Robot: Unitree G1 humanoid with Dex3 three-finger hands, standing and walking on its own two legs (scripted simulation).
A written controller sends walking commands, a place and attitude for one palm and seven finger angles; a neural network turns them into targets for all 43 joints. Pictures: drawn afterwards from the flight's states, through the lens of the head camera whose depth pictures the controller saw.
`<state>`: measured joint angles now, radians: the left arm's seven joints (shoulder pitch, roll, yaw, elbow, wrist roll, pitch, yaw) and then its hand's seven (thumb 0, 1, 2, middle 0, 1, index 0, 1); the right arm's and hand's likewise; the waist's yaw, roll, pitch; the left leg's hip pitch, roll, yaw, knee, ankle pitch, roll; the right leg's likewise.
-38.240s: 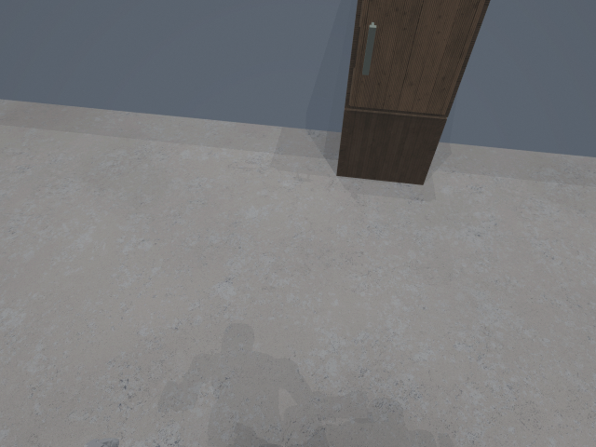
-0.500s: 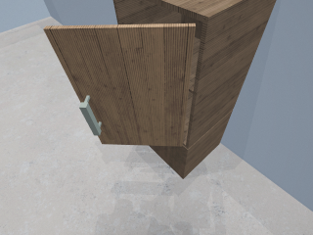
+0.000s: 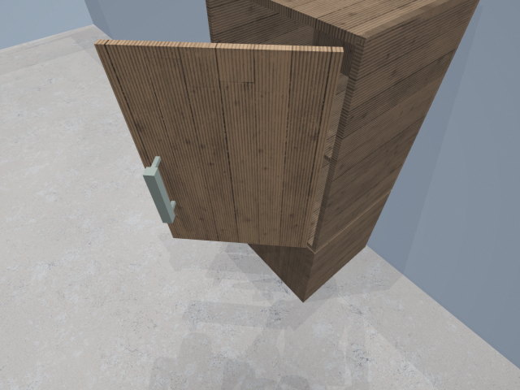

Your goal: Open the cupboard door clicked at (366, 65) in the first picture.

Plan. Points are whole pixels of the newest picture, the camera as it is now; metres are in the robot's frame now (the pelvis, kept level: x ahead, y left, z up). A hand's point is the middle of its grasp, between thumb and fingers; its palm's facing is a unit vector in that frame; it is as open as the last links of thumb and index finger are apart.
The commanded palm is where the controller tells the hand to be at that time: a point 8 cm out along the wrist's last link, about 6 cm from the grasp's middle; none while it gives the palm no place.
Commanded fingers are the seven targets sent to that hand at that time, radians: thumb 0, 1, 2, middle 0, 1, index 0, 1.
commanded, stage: look again from close up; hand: left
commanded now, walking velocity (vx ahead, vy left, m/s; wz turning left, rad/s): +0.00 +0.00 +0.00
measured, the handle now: (163, 190) +0.55 +0.28 -0.09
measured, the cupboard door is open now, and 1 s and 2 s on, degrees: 45 45 45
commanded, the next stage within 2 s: raise the hand with hooked fingers in 0.20 s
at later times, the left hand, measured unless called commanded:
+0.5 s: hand (140, 339) +0.20 +0.21 -0.04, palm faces +0.21 -0.98 -0.07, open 7.5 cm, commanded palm +0.12 +0.25 -0.07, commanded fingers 0.00 0.64 0.79 -0.22 -0.47 -0.22 -0.47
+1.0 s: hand (128, 357) +0.18 +0.23 -0.08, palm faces -0.06 -1.00 -0.05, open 10.3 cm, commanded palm +0.15 +0.29 -0.07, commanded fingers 0.00 0.06 0.54 -0.26 -0.84 -0.26 -0.84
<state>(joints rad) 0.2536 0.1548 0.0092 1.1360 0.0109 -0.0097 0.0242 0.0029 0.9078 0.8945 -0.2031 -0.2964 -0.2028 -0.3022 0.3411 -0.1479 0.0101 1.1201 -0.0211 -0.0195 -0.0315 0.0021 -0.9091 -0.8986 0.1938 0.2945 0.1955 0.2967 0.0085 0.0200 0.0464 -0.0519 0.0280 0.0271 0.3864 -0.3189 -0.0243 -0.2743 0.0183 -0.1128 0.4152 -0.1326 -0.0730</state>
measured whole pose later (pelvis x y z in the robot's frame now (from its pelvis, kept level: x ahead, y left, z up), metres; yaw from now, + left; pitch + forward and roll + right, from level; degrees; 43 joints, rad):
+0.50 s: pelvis -0.01 +0.02 -0.02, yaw +1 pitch +4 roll +1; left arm 0.33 0.15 0.08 0.31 -0.18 -0.26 0.01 0.02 0.86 0.86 -0.21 -0.34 -0.21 -0.35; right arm 0.29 -0.24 -0.02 0.79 0.01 -0.29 -0.05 0.02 -0.92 -0.90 0.20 0.30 0.20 0.30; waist -0.03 0.01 -0.05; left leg -0.28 -0.02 0.04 0.63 -0.41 0.01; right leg -0.50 -0.04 -0.09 0.65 -0.22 -0.04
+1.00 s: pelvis -0.05 +0.04 -0.12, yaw +2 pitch +18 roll -2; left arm 0.29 0.26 0.17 0.03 -0.27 -0.42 -0.37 0.01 0.28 0.63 -0.25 -0.69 -0.25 -0.70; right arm 0.18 -0.19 0.06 0.52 0.02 -0.21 -0.01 0.01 -0.90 -0.90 0.20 0.30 0.20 0.30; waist 0.02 0.00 -0.12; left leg -0.96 -0.01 -0.01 1.32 -0.68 0.03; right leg -1.12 -0.08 -0.14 1.19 -0.39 -0.04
